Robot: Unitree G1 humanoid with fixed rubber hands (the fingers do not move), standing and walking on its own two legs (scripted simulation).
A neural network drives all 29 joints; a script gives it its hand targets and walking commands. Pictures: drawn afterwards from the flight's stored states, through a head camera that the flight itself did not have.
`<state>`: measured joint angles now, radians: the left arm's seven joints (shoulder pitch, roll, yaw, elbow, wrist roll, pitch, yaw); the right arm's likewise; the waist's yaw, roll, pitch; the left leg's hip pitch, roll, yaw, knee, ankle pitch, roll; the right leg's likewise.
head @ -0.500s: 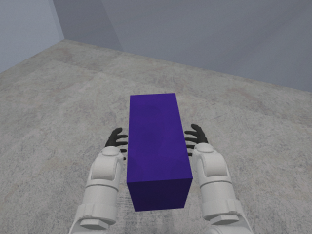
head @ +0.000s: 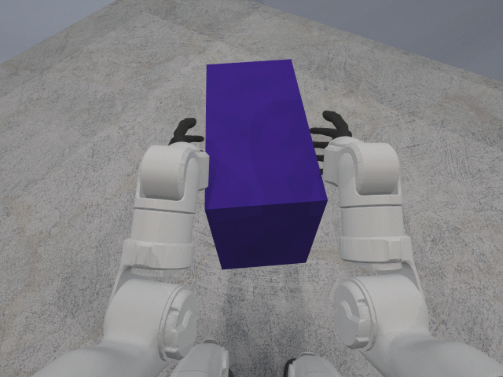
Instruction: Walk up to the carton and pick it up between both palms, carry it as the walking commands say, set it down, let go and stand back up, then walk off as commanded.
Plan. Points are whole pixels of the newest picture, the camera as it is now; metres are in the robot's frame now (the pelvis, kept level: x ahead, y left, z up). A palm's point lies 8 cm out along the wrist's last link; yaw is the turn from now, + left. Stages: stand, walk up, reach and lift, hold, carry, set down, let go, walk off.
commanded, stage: carry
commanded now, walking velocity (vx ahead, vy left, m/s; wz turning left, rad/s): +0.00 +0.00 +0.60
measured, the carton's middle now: (256, 164) +0.45 -0.02 +0.03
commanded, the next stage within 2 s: none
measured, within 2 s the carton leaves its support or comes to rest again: neither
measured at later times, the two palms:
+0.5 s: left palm (87, 245) +0.28 +0.21 +0.10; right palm (246, 183) +0.36 +0.00 +0.09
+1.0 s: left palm out of the picture +0.11 +0.25 +0.11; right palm (190, 255) +0.25 +0.07 +0.11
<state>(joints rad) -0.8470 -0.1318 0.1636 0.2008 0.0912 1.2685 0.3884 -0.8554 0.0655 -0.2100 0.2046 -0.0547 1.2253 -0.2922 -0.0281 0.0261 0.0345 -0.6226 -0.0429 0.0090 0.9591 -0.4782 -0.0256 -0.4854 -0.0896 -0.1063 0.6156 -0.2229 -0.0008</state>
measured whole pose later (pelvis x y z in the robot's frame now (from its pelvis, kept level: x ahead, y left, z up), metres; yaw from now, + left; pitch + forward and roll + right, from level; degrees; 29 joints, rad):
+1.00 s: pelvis -0.13 -0.05 +0.00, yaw +36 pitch +4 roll +0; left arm -0.82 -0.20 0.25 0.23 0.09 1.27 0.44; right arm -0.85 0.12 -0.27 0.23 -0.14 1.26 -0.30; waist 0.01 0.04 0.05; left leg -0.63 -0.05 0.03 0.91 -0.44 -0.02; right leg -0.37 -0.10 -0.12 0.66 -0.36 0.02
